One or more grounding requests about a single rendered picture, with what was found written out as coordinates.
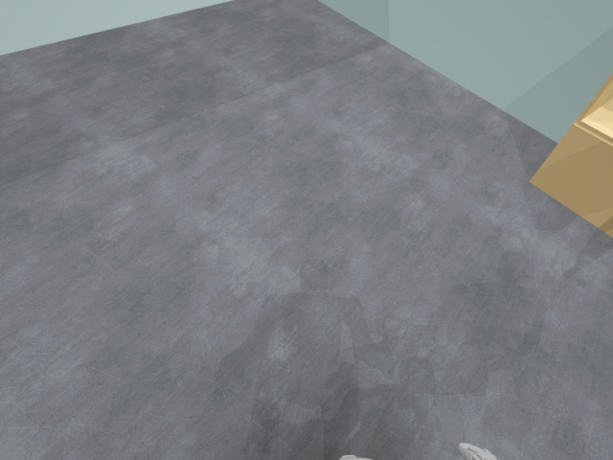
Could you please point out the cupboard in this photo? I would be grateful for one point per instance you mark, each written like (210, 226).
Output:
(579, 171)

